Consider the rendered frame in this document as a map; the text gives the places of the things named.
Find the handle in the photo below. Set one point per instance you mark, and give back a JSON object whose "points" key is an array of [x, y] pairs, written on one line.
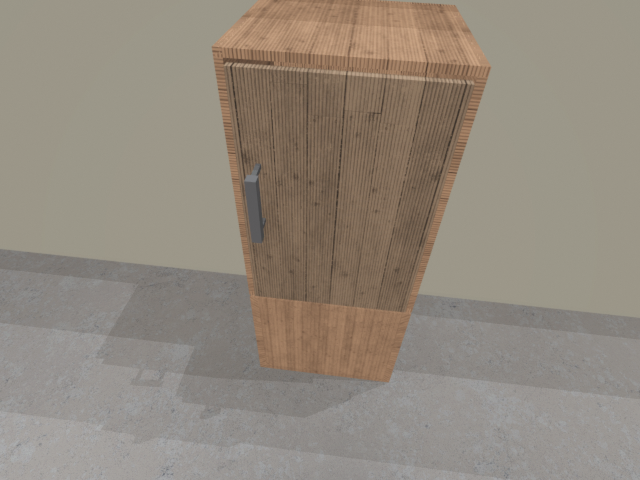
{"points": [[253, 199]]}

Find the cupboard door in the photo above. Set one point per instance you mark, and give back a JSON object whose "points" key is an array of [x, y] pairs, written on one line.
{"points": [[353, 165]]}

